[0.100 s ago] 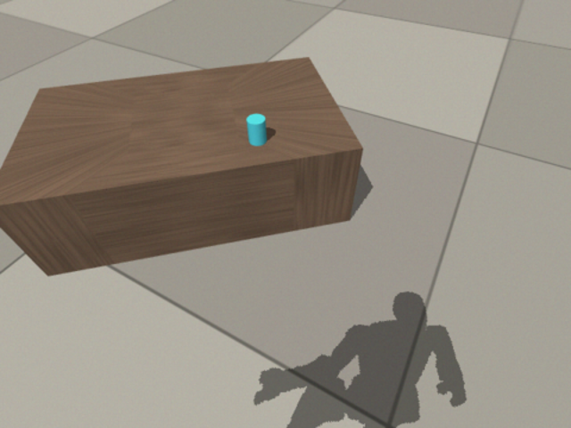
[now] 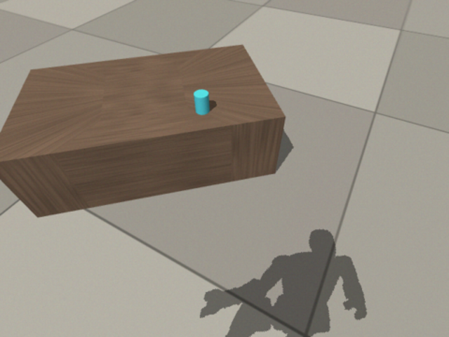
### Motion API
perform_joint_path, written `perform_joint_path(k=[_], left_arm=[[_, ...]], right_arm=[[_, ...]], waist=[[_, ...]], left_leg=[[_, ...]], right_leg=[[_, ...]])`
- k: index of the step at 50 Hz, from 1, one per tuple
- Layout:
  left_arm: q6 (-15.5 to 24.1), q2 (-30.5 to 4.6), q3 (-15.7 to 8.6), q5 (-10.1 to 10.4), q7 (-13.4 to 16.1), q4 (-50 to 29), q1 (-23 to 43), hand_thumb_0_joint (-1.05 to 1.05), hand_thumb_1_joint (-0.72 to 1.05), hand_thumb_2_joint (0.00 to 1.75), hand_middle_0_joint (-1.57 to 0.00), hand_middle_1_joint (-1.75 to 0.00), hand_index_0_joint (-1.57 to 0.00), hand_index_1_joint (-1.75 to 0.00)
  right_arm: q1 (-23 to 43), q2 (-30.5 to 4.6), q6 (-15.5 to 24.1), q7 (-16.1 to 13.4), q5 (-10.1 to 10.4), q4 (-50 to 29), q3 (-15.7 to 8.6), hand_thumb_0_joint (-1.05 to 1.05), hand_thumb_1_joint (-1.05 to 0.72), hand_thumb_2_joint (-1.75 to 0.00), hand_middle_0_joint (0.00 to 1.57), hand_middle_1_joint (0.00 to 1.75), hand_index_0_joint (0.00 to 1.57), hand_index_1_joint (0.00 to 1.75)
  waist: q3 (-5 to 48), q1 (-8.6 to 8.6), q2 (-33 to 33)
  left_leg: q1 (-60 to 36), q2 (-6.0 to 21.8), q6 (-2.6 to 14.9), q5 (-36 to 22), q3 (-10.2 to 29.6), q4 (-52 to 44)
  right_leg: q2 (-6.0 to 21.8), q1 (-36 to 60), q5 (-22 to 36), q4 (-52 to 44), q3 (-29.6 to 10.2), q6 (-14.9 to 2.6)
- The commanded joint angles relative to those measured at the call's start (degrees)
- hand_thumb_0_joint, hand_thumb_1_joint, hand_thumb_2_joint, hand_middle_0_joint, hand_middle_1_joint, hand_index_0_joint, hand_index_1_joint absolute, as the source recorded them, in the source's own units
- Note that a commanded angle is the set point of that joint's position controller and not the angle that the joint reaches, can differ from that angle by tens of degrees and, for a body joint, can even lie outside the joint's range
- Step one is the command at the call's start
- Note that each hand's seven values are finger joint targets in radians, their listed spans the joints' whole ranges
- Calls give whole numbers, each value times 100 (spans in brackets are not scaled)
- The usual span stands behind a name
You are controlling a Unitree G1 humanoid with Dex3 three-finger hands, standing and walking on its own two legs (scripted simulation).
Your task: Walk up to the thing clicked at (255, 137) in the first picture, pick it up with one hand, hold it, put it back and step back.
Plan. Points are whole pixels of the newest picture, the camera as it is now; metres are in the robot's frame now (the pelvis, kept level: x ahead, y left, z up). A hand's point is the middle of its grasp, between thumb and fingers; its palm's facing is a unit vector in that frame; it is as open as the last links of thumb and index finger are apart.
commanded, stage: stand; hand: right
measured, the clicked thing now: (201, 102) +1.17 +0.16 -0.31
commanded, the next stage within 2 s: walk up in 1.02 s
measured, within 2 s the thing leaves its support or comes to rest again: neither
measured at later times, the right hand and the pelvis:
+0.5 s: hand out of the picture +0.09 -0.25 -0.16, palm faces -0.03 +0.94 -0.34, open 7.4 cm; pelvis +0.01 +0.00 +0.00, yaw +0 degrees
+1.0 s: hand out of the picture +0.08 -0.25 -0.16, palm faces -0.03 +0.94 -0.34, open 7.4 cm; pelvis +0.01 +0.00 +0.00, yaw +0 degrees
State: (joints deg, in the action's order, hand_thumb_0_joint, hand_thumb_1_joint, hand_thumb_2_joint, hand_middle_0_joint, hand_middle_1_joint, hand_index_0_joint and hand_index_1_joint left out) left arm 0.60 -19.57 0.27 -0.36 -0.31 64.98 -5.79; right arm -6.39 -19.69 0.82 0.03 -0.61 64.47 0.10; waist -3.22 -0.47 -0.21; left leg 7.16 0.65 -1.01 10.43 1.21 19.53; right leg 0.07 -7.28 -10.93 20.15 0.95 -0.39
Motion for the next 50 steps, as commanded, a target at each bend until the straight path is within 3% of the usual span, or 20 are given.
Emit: perform_joint_path(k=[1, 17, 27, 35, 50], left_arm=[[147, -1254, -224, -2, 77, -358, 224, 0, 90, 90, -20, -30, -20, -30], [151, -1236, -233, -3, 96, -355, 240, 0, 90, 90, -20, -30, -20, -30], [134, -1211, -225, -2, 89, -375, 235, 0, 90, 90, -20, -30, -20, -30], [124, -1204, -240, -10, 86, -376, 221, 0, 90, 90, -20, -30, -20, -30], [126, -1241, -244, -4, 79, -367, 147, 0, 90, 90, -20, -30, -20, -30]], right_arm=[[230, -1172, 116, -55, 21, -340, -203, 0, -90, -90, 20, 30, 20, 30], [245, -1194, 100, -68, 28, -352, -216, 0, -90, -90, 20, 30, 20, 30], [278, -1206, 104, -75, 28, -353, -218, 0, -90, -90, 20, 30, 20, 30], [248, -1252, 94, -69, 15, -341, -242, 0, -90, -90, 20, 30, 20, 30], [195, -1215, 111, -63, 21, -333, -211, 0, -90, -90, 20, 30, 20, 30]], waist=[[438, 31, 52], [627, 36, 32], [498, 16, -23], [358, 24, -39], [452, 30, -115]], left_leg=[[-25, 624, 219, -674, 460, -300], [-195, 675, 224, -1177, 415, -228], [-160, 673, 207, -1108, 425, -313], [-75, 638, 221, -601, 425, -416], [-123, 642, 213, -803, 433, -400]], right_leg=[[712, 41, 648, -382, -592, -121], [753, 317, 1246, -338, -530, -126], [731, 269, 1137, -384, -530, -110], [716, 143, 619, -524, -562, -100], [747, 236, 873, -447, -571, -109]])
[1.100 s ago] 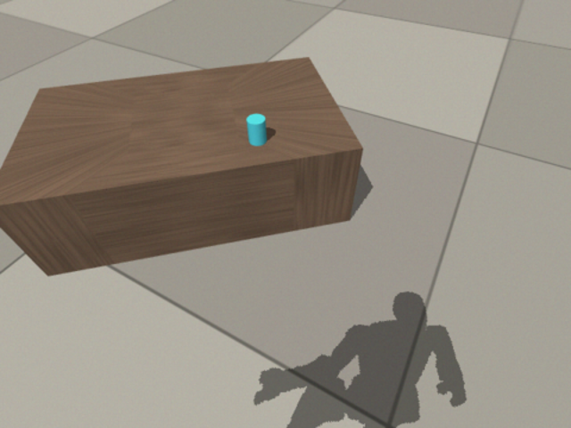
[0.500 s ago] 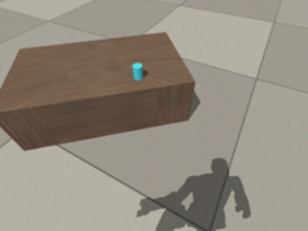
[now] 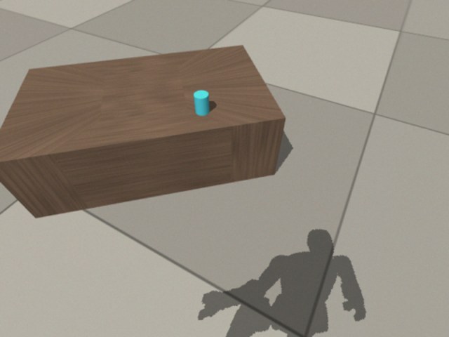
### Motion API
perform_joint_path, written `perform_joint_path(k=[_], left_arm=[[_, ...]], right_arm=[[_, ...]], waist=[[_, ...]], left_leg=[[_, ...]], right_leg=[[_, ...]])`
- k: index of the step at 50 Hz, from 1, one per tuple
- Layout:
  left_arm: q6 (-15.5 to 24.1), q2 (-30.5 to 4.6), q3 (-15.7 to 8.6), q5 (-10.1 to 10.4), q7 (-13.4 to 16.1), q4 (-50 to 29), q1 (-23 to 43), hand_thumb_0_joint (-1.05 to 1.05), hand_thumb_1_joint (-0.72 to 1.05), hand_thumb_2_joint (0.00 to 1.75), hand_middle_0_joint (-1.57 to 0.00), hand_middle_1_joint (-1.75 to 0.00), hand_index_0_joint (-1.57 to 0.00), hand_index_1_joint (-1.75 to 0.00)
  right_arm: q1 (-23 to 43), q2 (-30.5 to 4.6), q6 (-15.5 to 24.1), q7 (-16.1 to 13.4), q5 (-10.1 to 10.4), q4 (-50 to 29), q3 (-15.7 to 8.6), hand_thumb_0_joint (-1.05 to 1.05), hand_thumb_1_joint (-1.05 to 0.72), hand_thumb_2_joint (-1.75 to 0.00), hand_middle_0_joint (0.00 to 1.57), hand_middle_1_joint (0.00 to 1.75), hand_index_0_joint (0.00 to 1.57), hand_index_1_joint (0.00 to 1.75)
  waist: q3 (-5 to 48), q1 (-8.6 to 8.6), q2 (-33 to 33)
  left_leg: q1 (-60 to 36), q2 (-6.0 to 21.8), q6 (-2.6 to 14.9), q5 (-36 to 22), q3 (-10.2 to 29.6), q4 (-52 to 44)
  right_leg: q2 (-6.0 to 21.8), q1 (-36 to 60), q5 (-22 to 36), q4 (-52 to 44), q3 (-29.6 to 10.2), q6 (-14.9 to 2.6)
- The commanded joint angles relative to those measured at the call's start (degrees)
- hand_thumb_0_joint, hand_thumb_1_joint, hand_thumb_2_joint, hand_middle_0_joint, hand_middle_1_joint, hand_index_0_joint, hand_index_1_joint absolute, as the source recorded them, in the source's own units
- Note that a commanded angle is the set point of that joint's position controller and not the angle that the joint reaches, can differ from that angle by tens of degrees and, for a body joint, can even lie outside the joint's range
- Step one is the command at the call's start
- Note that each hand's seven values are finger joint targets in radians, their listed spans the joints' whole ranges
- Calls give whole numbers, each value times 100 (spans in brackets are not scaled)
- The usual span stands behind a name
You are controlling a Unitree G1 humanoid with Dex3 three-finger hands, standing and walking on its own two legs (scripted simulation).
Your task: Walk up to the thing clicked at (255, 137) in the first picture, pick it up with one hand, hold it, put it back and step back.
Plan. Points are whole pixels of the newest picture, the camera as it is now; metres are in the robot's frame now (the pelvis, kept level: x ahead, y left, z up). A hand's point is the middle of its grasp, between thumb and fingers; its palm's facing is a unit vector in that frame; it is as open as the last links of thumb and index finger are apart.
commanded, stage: stand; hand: right
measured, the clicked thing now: (201, 103) +1.16 +0.15 -0.31
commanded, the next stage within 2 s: walk up in 0.02 s
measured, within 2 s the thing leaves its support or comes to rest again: neither
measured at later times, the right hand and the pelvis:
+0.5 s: hand (321, 329) +0.19 -0.17 -0.15, palm faces -0.08 +0.92 -0.38, open 7.4 cm; pelvis +0.11 +0.11 -0.03, yaw +7 degrees
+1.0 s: hand (279, 213) +0.46 -0.11 -0.16, palm faces -0.24 +0.92 -0.32, open 7.4 cm; pelvis +0.32 +0.13 -0.01, yaw +10 degrees
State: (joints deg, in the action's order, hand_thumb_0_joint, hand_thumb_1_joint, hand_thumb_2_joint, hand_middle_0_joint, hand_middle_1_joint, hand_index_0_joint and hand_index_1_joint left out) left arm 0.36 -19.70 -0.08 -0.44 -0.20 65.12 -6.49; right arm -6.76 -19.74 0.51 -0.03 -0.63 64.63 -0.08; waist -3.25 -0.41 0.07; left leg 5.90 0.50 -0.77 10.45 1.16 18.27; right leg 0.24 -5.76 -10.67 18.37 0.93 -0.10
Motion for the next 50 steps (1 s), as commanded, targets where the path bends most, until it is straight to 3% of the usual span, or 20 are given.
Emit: perform_joint_path(k=[1, 2, 4, 5, 8, 12, 17, 18, 19, 20, 21, 25, 31, 34, 37, 38, 39, 41, 45, 50], left_arm=[[295, -1925, -629, -32, 3, -599, -338, 0, 90, 90, -20, -30, -20, -30], [323, -1978, -699, -101, -3, -468, -776, 0, 90, 90, -20, -30, -20, -30], [394, -2301, -886, -181, 46, -611, -891, 0, 90, 90, -20, -30, -20, -30], [437, -2217, -888, -162, 65, -815, -654, 0, 90, 90, -20, -30, -20, -30], [512, -2037, -851, -175, 68, -1078, -206, 0, 90, 90, -20, -30, -20, -30], [565, -2093, -872, -190, -1, -1338, -83, 0, 90, 90, -20, -30, -20, -30], [450, -1928, -752, -167, -87, -1446, -26, 0, 90, 90, -20, -30, -20, -30], [415, -1603, -651, -179, -102, -1434, -414, 0, 90, 90, -20, -30, -20, -30], [386, -1105, -518, -107, -136, -1471, -783, 0, 90, 90, -20, -30, -20, -30], [381, -1307, -518, 1, -85, -1613, -648, 0, 90, 90, -20, -30, -20, -30], [383, -1750, -574, -55, -41, -1622, -425, 0, 90, 90, -20, -30, -20, -30], [389, -1878, -604, 112, -133, -1258, -962, 0, 90, 90, -20, -30, -20, -30], [389, -1613, -634, -4, -285, -1623, -587, 0, 90, 90, -20, -30, -20, -30], [462, -1568, -693, -26, -281, -1659, -622, 0, 90, 90, -20, -30, -20, -30], [541, -1644, -805, -46, -177, -1408, -1626, 0, 90, 90, -20, -30, -20, -30], [596, -1926, -919, -79, -102, -1337, -2110, 0, 90, 90, -20, -30, -20, -30], [657, -2303, -992, -75, -50, -1469, -2219, 0, 90, 90, -20, -30, -20, -30], [608, -2423, -932, 33, -42, -1713, -1525, 0, 90, 90, -20, -30, -20, -30], [701, -1893, -753, 84, -23, -1767, -1218, 0, 90, 90, -20, -30, -20, -30], [734, -1924, -772, 3, -31, -1963, -1309, 0, 90, 90, -20, -30, -20, -30]], right_arm=[[-38, -1692, 102, 140, -125, -742, -569, 0, -90, -90, 20, 30, 20, 30], [155, -1588, 54, 224, -170, -836, -575, 0, -90, -90, 20, 30, 20, 30], [627, -1374, -45, 321, -284, -1228, -553, 0, -90, -90, 20, 30, 20, 30], [567, -1411, -43, 369, -288, -1302, -596, 0, -90, -90, 20, 30, 20, 30], [48, -1546, -10, 511, -217, -1332, -763, 0, -90, -90, 20, 30, 20, 30], [-147, -1381, 19, 637, -190, -1467, -807, 0, -90, -90, 20, 30, 20, 30], [-1378, -1543, 66, 570, -145, -1111, -1024, 0, -90, -90, 20, 30, 20, 30], [-2055, -1819, 101, 486, -159, -926, -1135, 0, -90, -90, 20, 30, 20, 30], [-2450, -2197, 138, 392, -226, -964, -1197, 0, -90, -90, 20, 30, 20, 30], [-1897, -2601, 206, 388, -164, -1289, -1171, 0, -90, -90, 20, 30, 20, 30], [-1450, -2747, 188, 401, -3, -1443, -1201, 0, -90, -90, 20, 30, 20, 30], [-785, -1968, 299, 288, -19, -1707, -869, 0, -90, -90, 20, 30, 20, 30], [-1092, -1969, 396, 292, -19, -1881, -847, 0, -90, -90, 20, 30, 20, 30], [-944, -1835, 380, 309, -5, -2036, -789, 0, -90, -90, 20, 30, 20, 30], [-885, -1563, 322, 296, 33, -2174, -675, 0, -90, -90, 20, 30, 20, 30], [-1170, -1235, 323, 292, 50, -2189, -567, 0, -90, -90, 20, 30, 20, 30], [-1526, -955, 306, 288, 42, -2238, -472, 0, -90, -90, 20, 30, 20, 30], [-1258, -1789, 205, 184, -39, -2066, -683, 0, -90, -90, 20, 30, 20, 30], [-1427, -1495, 185, 275, 60, -1772, -626, 0, -90, -90, 20, 30, 20, 30], [-914, -1327, 123, 422, -28, -2024, -669, 0, -90, -90, 20, 30, 20, 30]], waist=[[833, -143, -296], [504, -366, -154], [-179, -572, 760], [-376, -472, 477], [-369, -82, 396], [-298, -4, 816], [181, 657, 45], [609, 929, -913], [500, 1016, -2217], [396, 811, -2051], [145, 642, -1518], [-345, 19, -803], [-368, 146, -991], [-139, 50, -766], [503, -480, 77], [809, -699, 1058], [856, -546, 1825], [264, -353, 883], [-309, -21, 666], [-258, -92, 738]], left_leg=[[583, 310, 531, 1700, 533, 361], [1705, 243, 555, 2554, 499, 732], [3179, 131, 285, 1789, 137, 3072], [3370, 336, 246, 1549, 477, 3348], [3032, 729, 127, 1270, 649, 3370], [2038, 774, 37, 1002, 209, 2315], [-409, 93, 72, 103, -793, 1517], [-1325, 41, 287, 728, -491, 1424], [-1526, 908, 708, 2441, 1362, 330], [-959, 1927, 1303, 3533, 3937, -919], [-346, 2388, 1737, 3798, 4492, -1083], [728, 1428, 1277, 1819, 1731, -447], [856, 1397, 1481, 1158, 1156, -499], [1192, 1193, 1299, 387, 702, 22], [1609, 755, 931, -424, 226, 1808], [2088, 260, 692, -163, -160, 3349], [3031, -401, 365, 1980, -50, 4478], [3330, 67, 312, 2005, 530, 5131], [2707, 141, 250, 879, 658, 4427], [2548, 222, -16, 482, 275, 3254]], right_leg=[[518, 721, -1566, 243, -458, -383], [844, 995, -2611, 102, -985, -594], [2346, 772, -3665, -1185, -2645, -1293], [2533, 540, -3414, -1231, -2711, -1451], [2210, 238, -2607, -1158, -1917, -1360], [1703, -249, -1438, -673, -622, -1108], [1101, -1636, -1116, 1336, 362, -714], [823, -2086, -630, 3042, 596, -562], [119, -3166, -2210, 4743, 629, -362], [-259, -3624, -2418, 5235, 42, -314], [209, -3389, -2304, 5367, -404, -354], [752, -2587, -1071, 4267, -364, -275], [661, -2070, -525, 2479, -38, -88], [369, -1160, -105, 1892, 211, -128], [28, 686, 159, 1244, 423, -239], [535, 1340, -621, 651, -376, -429], [2113, 1655, -1362, 6, -2935, -785], [2767, 574, -2518, -528, -4067, -1714], [1594, -358, -133, -370, -1458, -906], [1529, -384, 752, -290, -459, -1221]])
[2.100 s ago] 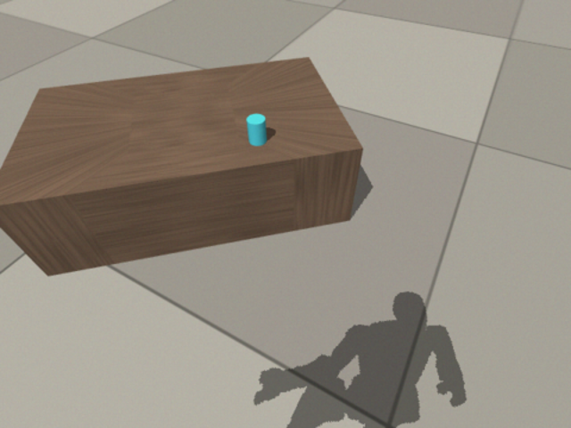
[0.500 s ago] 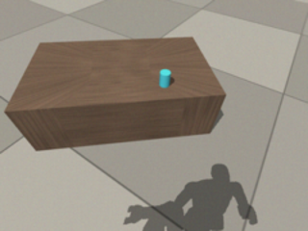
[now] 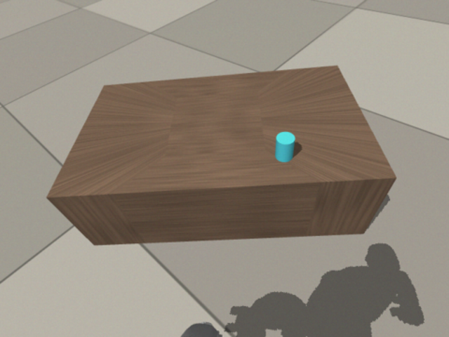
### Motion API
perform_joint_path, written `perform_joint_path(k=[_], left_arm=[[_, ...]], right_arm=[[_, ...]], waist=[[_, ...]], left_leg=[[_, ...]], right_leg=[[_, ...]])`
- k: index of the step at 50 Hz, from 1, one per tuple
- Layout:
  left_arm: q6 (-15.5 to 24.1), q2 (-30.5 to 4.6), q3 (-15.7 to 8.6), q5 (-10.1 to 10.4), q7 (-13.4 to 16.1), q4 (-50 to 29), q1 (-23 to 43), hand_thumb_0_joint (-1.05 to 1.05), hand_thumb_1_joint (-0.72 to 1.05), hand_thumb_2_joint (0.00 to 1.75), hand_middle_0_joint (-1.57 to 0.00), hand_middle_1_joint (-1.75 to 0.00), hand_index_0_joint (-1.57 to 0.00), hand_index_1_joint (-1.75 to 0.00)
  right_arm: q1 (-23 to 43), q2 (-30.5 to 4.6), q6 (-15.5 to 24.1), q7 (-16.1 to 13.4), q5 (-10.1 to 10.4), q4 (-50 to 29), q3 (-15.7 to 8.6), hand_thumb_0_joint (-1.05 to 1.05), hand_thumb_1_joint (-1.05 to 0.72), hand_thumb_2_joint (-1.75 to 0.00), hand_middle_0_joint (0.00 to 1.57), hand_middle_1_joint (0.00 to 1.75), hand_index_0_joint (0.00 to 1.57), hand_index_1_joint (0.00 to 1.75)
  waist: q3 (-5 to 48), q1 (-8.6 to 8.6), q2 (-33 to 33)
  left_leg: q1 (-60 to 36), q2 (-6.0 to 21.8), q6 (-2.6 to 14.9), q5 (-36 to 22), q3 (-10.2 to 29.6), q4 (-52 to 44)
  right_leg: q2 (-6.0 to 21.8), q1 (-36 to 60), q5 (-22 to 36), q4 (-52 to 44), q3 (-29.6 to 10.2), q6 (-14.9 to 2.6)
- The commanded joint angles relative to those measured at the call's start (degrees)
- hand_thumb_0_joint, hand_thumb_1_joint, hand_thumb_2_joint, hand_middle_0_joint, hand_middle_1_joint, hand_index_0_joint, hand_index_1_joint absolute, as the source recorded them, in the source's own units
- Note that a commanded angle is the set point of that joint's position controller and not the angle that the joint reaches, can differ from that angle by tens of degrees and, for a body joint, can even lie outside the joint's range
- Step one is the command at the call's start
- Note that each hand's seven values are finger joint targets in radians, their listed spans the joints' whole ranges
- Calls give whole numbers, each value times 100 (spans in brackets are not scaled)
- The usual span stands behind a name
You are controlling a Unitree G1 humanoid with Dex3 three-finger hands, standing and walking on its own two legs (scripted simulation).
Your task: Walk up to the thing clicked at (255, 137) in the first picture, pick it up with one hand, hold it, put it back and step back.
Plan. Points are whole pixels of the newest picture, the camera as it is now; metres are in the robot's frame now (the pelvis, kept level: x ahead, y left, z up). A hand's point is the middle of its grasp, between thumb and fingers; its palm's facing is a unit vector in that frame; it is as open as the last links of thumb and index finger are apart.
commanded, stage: walk up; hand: right
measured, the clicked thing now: (284, 147) +0.83 -0.13 -0.30
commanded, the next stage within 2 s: none
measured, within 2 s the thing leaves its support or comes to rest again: neither
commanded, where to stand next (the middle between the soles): +0.39 +0.09 m, yaw -1 degrees
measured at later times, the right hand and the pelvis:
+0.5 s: hand (342, 285) +0.26 -0.18 -0.13, palm faces -0.06 +0.93 -0.36, open 7.4 cm; pelvis +0.19 +0.07 +0.00, yaw +2 degrees
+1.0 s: hand (332, 243) +0.37 -0.19 -0.17, palm faces -0.03 +0.94 -0.34, open 7.4 cm; pelvis +0.30 +0.08 -0.01, yaw +0 degrees
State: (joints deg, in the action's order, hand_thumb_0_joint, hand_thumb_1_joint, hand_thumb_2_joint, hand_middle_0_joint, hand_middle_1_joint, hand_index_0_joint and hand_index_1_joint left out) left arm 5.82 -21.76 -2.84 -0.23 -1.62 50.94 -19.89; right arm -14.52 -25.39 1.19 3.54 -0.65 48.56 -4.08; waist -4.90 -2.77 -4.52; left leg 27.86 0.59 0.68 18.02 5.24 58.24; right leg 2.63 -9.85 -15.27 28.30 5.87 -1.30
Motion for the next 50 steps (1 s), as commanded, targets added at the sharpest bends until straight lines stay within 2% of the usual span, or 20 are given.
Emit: perform_joint_path(k=[1, 6, 9, 10, 11, 12, 13, 14, 16, 18, 24, 28, 32, 33, 34, 35, 36, 39, 44, 50], left_arm=[[185, -1746, -503, -38, 113, -563, -47, 0, 90, 90, -20, -30, -20, -30], [131, -1880, -495, -29, 119, -595, -219, 0, 90, 90, -20, -30, -20, -30], [72, -1925, -449, 4, 150, -679, 3, 0, 90, 90, -20, -30, -20, -30], [47, -1648, -356, -8, 165, -735, -77, 0, 90, 90, -20, -30, -20, -30], [20, -1177, -183, 43, 153, -748, -527, 0, 90, 90, -20, -30, -20, -30], [-21, -967, -138, 70, 142, -734, -772, 0, 90, 90, -20, -30, -20, -30], [-70, -1613, -284, 46, 231, -586, -559, 0, 90, 90, -20, -30, -20, -30], [-76, -1739, -275, 20, 232, -583, -270, 0, 90, 90, -20, -30, -20, -30], [-95, -1557, -277, 100, 153, -401, -431, 0, 90, 90, -20, -30, -20, -30], [-145, -1419, -280, 137, 92, -289, -686, 0, 90, 90, -20, -30, -20, -30], [-148, -1264, -266, 4, 43, -517, -68, 0, 90, 90, -20, -30, -20, -30], [-61, -1165, -282, 5, 79, -569, 52, 0, 90, 90, -20, -30, -20, -30], [69, -1369, -416, -31, 203, -267, -748, 0, 90, 90, -20, -30, -20, -30], [113, -1710, -539, -75, 263, -259, -1079, 0, 90, 90, -20, -30, -20, -30], [113, -2091, -604, -63, 302, -417, -1019, 0, 90, 90, -20, -30, -20, -30], [48, -2129, -564, -2, 304, -482, -685, 0, 90, 90, -20, -30, -20, -30], [17, -2137, -553, 26, 310, -551, -518, 0, 90, 90, -20, -30, -20, -30], [18, -1648, -397, 50, 314, -652, -43, 0, 90, 90, -20, -30, -20, -30], [-26, -1485, -280, -84, 270, -726, 316, 0, 90, 90, -20, -30, -20, -30], [-297, -1515, -258, -25, 242, -614, 500, 0, 90, 90, -20, -30, -20, -30]], right_arm=[[82, -738, 57, 98, -45, -500, -269, 0, -90, -90, 20, 30, 20, 30], [672, -694, 131, 185, -53, -718, -303, 0, -90, -90, 20, 30, 20, 30], [-15, -832, 156, 174, -96, -484, -408, 0, -90, -90, 20, 30, 20, 30], [-778, -1149, 196, 118, -152, -249, -527, 0, -90, -90, 20, 30, 20, 30], [-1189, -1575, 229, 37, -202, -201, -669, 0, -90, -90, 20, 30, 20, 30], [-984, -1796, 260, -27, -116, -440, -678, 0, -90, -90, 20, 30, 20, 30], [-822, -1865, 229, -39, 77, -448, -709, 0, -90, -90, 20, 30, 20, 30], [-621, -1687, 194, -75, 136, -479, -667, 0, -90, -90, 20, 30, 20, 30], [-120, -1213, 252, -130, 117, -611, -424, 0, -90, -90, 20, 30, 20, 30], [-124, -1142, 339, -140, 117, -585, -360, 0, -90, -90, 20, 30, 20, 30], [-391, -1140, 347, -131, 15, -750, -373, 0, -90, -90, 20, 30, 20, 30], [-365, -1142, 242, -88, -55, -878, -374, 0, -90, -90, 20, 30, 20, 30], [-250, -781, 127, -90, 48, -1040, -216, 0, -90, -90, 20, 30, 20, 30], [-506, -546, 138, -110, 75, -1068, -130, 0, -90, -90, 20, 30, 20, 30], [-823, -329, 102, -112, 60, -1056, -46, 0, -90, -90, 20, 30, 20, 30], [-736, -947, -29, -182, 3, -875, -205, 0, -90, -90, 20, 30, 20, 30], [-647, -1066, -66, -237, -24, -797, -262, 0, -90, -90, 20, 30, 20, 30], [-689, -987, -103, -215, 52, -473, -261, 0, -90, -90, 20, 30, 20, 30], [-617, -611, -126, -212, 28, -260, -150, 0, -90, -90, 20, 30, 20, 30], [-178, -559, 16, -358, 46, -13, -111, 0, -90, -90, 20, 30, 20, 30]], waist=[[-80, 65, 1197], [173, -25, 1190], [455, 468, 805], [910, 815, 48], [1127, 925, -1279], [1087, 713, -1539], [1031, 758, -975], [608, 682, -490], [113, 331, -228], [32, 187, -474], [-39, 438, -399], [100, 469, -479], [739, -83, 656], [1125, -229, 1469], [1232, -97, 2192], [913, -70, 1326], [688, -43, 1369], [173, 196, 977], [153, 325, 1360], [605, 195, 1589]], left_leg=[[300, 262, -150, -349, -228, -1034], [-570, 353, 39, -780, -716, -2191], [-1842, 176, 234, -862, -858, -2616], [-2802, 109, 448, -396, -537, -2703], [-3470, 939, 759, 585, 714, -3363], [-3717, 2006, 1031, 989, 2810, -3968], [-3371, 2331, 1496, 982, 3224, -4164], [-2604, 2213, 1466, 650, 2740, -4223], [-1809, 1473, 793, -612, 1109, -4182], [-1510, 1232, 656, -1590, 465, -4185], [-1847, 1304, 1315, -1720, 131, -4187], [-1833, 1225, 1261, -2247, -62, -3794], [-1259, 761, 790, -2159, -472, -1918], [-768, 379, 515, -1391, -689, -646], [297, -239, 200, 1248, -756, 174], [508, -61, 177, 1574, -365, 690], [623, 71, 160, 1708, -246, 930], [412, 277, 63, 744, 12, 667], [-510, 224, -118, 226, -430, -623], [-1404, 28, -95, -568, -844, -2102]], right_leg=[[1267, 32, 1173, -1228, -845, -1082], [1345, 44, 1563, -713, -629, -905], [1337, -466, 1589, 159, -520, -747], [964, -800, 1775, 1617, -307, -575], [372, -1794, 607, 3246, 4, -328], [-325, -2832, -1506, 3807, -377, -152], [-44, -2775, -1630, 4227, -727, -243], [98, -2670, -1369, 4377, -929, -244], [238, -2206, -658, 3799, -1202, -194], [261, -1877, -379, 3414, -935, -95], [343, -2093, -226, 2072, -538, 116], [170, -1526, 196, 1149, -212, 37], [-139, 601, 1053, -124, -325, -101], [474, 1291, 916, -526, -1255, -326], [1977, 1740, 769, -858, -3528, -790], [2309, 1231, 64, -979, -4028, -1396], [2392, 844, -290, -1037, -4169, -1648], [1433, 38, 246, -1065, -2338, -968], [875, -855, 1718, -789, -981, -937], [934, -747, 2702, 244, -1026, -890]])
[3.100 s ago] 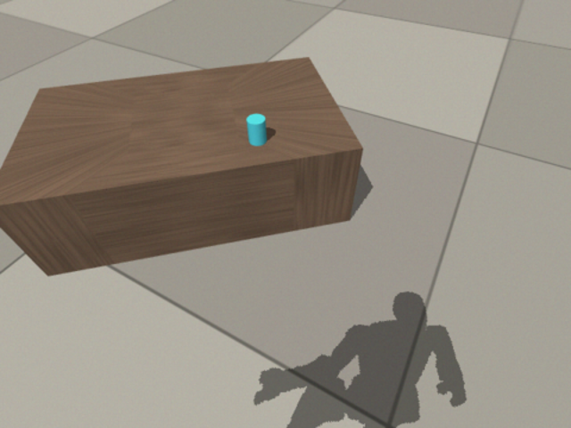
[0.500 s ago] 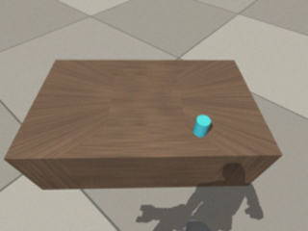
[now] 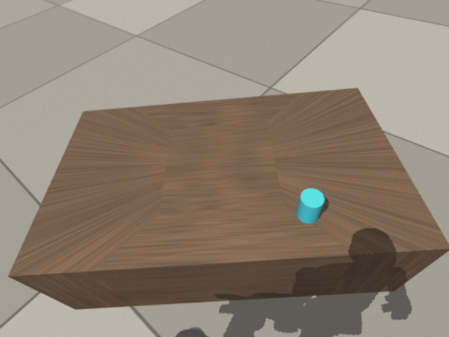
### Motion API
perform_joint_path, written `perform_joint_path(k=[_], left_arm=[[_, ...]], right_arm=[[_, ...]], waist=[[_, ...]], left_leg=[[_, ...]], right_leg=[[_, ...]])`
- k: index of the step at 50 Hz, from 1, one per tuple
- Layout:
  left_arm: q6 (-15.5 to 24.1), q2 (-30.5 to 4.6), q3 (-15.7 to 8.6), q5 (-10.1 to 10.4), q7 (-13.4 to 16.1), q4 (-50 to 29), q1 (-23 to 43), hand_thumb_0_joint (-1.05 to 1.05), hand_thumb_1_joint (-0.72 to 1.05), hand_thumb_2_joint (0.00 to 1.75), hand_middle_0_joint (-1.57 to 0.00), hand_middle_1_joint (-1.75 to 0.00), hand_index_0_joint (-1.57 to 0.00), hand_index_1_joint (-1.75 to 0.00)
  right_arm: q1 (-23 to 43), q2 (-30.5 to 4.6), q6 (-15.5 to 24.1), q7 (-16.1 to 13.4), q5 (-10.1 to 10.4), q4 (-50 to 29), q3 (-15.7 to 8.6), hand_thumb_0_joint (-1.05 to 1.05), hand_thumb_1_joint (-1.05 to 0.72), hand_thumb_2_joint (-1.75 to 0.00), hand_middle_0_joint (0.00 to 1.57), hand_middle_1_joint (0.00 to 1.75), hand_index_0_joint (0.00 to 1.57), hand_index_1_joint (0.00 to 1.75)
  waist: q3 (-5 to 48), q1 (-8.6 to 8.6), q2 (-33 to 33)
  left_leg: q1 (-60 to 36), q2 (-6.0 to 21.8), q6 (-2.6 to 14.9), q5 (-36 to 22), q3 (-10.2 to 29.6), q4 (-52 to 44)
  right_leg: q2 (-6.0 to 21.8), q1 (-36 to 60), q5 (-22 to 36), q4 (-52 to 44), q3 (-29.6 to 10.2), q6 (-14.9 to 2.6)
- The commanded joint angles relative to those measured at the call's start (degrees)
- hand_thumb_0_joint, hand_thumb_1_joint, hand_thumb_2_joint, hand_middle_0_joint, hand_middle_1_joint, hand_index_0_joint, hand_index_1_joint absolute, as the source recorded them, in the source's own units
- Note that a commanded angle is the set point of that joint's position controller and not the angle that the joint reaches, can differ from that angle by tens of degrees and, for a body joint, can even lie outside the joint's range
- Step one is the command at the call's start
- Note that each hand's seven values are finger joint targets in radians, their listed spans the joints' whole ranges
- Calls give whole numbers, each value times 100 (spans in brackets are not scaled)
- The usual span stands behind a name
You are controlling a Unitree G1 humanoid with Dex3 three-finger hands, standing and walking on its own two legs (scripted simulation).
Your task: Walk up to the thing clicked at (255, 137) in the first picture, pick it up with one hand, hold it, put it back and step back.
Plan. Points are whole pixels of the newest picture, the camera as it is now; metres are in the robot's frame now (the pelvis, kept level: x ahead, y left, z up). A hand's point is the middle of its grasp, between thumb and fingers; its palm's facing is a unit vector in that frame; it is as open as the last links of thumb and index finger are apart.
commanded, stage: walk up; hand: right
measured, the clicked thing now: (309, 206) +0.54 -0.20 -0.29
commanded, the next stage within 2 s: stand in 1.64 s
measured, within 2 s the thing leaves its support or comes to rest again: neither
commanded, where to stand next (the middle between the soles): +0.09 +0.02 m, yaw -1 degrees
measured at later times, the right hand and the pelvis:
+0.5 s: hand out of the picture +0.12 -0.23 -0.14, palm faces -0.02 +0.94 -0.34, open 7.4 cm; pelvis +0.00 +0.02 +0.00, yaw -1 degrees
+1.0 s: hand out of the picture +0.07 -0.24 -0.14, palm faces +0.03 +0.93 -0.36, open 7.4 cm; pelvis +0.02 +0.02 +0.02, yaw -2 degrees
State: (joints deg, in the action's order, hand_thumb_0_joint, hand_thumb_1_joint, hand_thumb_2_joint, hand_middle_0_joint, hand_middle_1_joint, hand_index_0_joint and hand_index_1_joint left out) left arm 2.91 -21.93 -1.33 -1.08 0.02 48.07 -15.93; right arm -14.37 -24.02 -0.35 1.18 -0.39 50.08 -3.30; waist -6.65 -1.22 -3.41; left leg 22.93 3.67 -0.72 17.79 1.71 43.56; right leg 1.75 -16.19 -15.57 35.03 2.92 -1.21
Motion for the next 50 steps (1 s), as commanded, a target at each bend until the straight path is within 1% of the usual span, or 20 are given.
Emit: perform_joint_path(k=[1, 2, 3, 4, 5, 6, 7, 9, 11, 13, 15, 16, 18, 20, 26, 29, 35, 38, 40, 50], left_arm=[[-61, -1465, -381, 102, 71, -350, 272, 0, 90, 90, -20, -30, -20, -30], [-118, -1340, -325, 120, 68, -356, 371, 0, 90, 90, -20, -30, -20, -30], [-168, -1158, -263, 140, 69, -351, 386, 0, 90, 90, -20, -30, -20, -30], [-215, -893, -199, 215, 69, -294, 207, 0, 90, 90, -20, -30, -20, -30], [-287, -1153, -265, 213, 123, -74, 109, 0, 90, 90, -20, -30, -20, -30], [-304, -1294, -300, 178, 124, 105, 117, 0, 90, 90, -20, -30, -20, -30], [-293, -1310, -325, 169, 86, 204, 147, 0, 90, 90, -20, -30, -20, -30], [-269, -1274, -348, 166, 27, 343, 87, 0, 90, 90, -20, -30, -20, -30], [-241, -1178, -323, 148, 24, 493, 29, 0, 90, 90, -20, -30, -20, -30], [-150, -1050, -287, 102, 70, 687, -38, 0, 90, 90, -20, -30, -20, -30], [-52, -1298, -298, 15, 121, 732, 152, 0, 90, 90, -20, -30, -20, -30], [-42, -1482, -302, 39, 101, 653, 610, 0, 90, 90, -20, -30, -20, -30], [-87, -1356, -234, 96, 43, 662, 961, 0, 90, 90, -20, -30, -20, -30], [-91, -1174, -150, 108, 34, 821, 803, 0, 90, 90, -20, -30, -20, -30], [-72, -1177, -142, 86, -10, 1078, 1058, 0, 90, 90, -20, -30, -20, -30], [-73, -1169, -144, 57, -23, 1170, 1106, 0, 90, 90, -20, -30, -20, -30], [-69, -1142, -153, 66, -19, 1252, 1211, 0, 90, 90, -20, -30, -20, -30], [-69, -1151, -167, 84, -5, 1270, 1247, 0, 90, 90, -20, -30, -20, -30], [-85, -1146, -161, 85, 4, 1288, 1201, 0, 90, 90, -20, -30, -20, -30], [-167, -1056, -148, 97, 17, 1342, 1339, 0, 90, 90, -20, -30, -20, -30]], right_arm=[[-303, -748, 189, -150, 1, -65, -207, 0, -90, -90, 20, 30, 20, 30], [-322, -884, 207, -172, -35, 6, -242, 0, -90, -90, 20, 30, 20, 30], [-324, -1130, 232, -193, -101, 30, -288, 0, -90, -90, 20, 30, 20, 30], [39, -1368, 280, -198, -131, -79, -282, 0, -90, -90, 20, 30, 20, 30], [378, -1632, 284, -180, -42, -135, -305, 0, -90, -90, 20, 30, 20, 30], [635, -1589, 273, -177, -69, -106, -310, 0, -90, -90, 20, 30, 20, 30], [767, -1426, 274, -185, -75, -103, -237, 0, -90, -90, 20, 30, 20, 30], [831, -1313, 291, -188, -105, -107, -174, 0, -90, -90, 20, 30, 20, 30], [884, -1291, 289, -175, -72, -38, -163, 0, -90, -90, 20, 30, 20, 30], [942, -1166, 235, -161, -29, -11, -105, 0, -90, -90, 20, 30, 20, 30], [897, -879, 229, -166, 70, 21, -8, 0, -90, -90, 20, 30, 20, 30], [810, -777, 234, -164, 96, 105, 9, 0, -90, -90, 20, 30, 20, 30], [837, -911, 230, -174, 54, 340, -41, 0, -90, -90, 20, 30, 20, 30], [1268, -1041, 245, -149, 39, 340, -35, 0, -90, -90, 20, 30, 20, 30], [1346, -963, 219, -93, 24, 656, 25, 0, -90, -90, 20, 30, 20, 30], [1386, -925, 216, -72, 4, 802, 30, 0, -90, -90, 20, 30, 20, 30], [1350, -834, 259, -71, -18, 1014, 69, 0, -90, -90, 20, 30, 20, 30], [1283, -799, 281, -91, -10, 1080, 89, 0, -90, -90, 20, 30, 20, 30], [1353, -820, 280, -101, -8, 1085, 84, 0, -90, -90, 20, 30, 20, 30], [1228, -840, 273, -144, -21, 1178, 41, 0, -90, -90, 20, 30, 20, 30]], waist=[[788, 145, 1360], [724, 226, 1087], [697, 264, 396], [696, 26, -475], [674, 41, -819], [505, 4, -855], [466, -29, -830], [575, -62, -1064], [819, -85, -1137], [1143, -139, -875], [1373, -48, -220], [1309, 177, 107], [1093, 254, 229], [979, 95, 101], [354, 179, 433], [376, 163, 565], [631, 136, 544], [810, 121, 508], [852, 92, 397], [992, 127, 133]], left_leg=[[-1323, -263, 119, -861, -459, -916], [-1492, -189, 195, -944, -267, -1153], [-1433, 320, 344, -920, 451, -1646], [-1088, 1229, 690, -689, 1832, -2305], [-462, 1671, 1283, -354, 2202, -2465], [30, 1636, 1405, 55, 2209, -2565], [176, 1369, 1291, 125, 1773, -2522], [-239, 972, 1039, -527, 1148, -2171], [-679, 878, 936, -937, 1007, -1889], [-1043, 798, 802, -1871, 737, -1311], [-840, 574, 454, -2220, 398, -908], [-1032, 270, 297, -1668, 181, -1131], [-1604, 367, 328, -1030, 337, -1549], [-1345, 538, 455, -955, 446, -1634], [-1155, 366, 290, 117, 344, -2163], [-1241, 335, 245, 173, 324, -2249], [-1464, 297, 142, -456, 159, -2364], [-1535, 331, 136, -1194, 94, -2324], [-1595, 357, 151, -1347, 70, -2336], [-1678, 467, 178, -1769, 80, -2524]], right_leg=[[1073, -524, 2197, -309, -824, -822], [990, -803, 1497, -185, -874, -657], [713, -995, 643, 164, -764, -397], [41, -934, -402, 758, -449, -99], [-76, -419, -1493, 1228, -444, -63], [67, -105, -1545, 1543, -553, -49], [69, 8, -1583, 1464, -552, -84], [2, -159, -1286, 1204, -440, -82], [-22, -31, -1008, 537, -265, -42], [-6, 443, -163, -755, -214, -14], [431, 1002, 1186, -904, -923, -147], [638, 573, 1314, -749, -1181, -292], [559, -133, 626, -704, -985, -179], [357, 126, 481, -828, -706, -106], [469, -131, -318, -1474, -975, -163], [465, -104, -593, -1779, -1028, -149], [535, 311, 135, -1875, -992, -88], [549, 646, 759, -1783, -920, -52], [533, 726, 974, -1796, -842, -30], [496, 1002, 1185, -1707, -708, 3]])
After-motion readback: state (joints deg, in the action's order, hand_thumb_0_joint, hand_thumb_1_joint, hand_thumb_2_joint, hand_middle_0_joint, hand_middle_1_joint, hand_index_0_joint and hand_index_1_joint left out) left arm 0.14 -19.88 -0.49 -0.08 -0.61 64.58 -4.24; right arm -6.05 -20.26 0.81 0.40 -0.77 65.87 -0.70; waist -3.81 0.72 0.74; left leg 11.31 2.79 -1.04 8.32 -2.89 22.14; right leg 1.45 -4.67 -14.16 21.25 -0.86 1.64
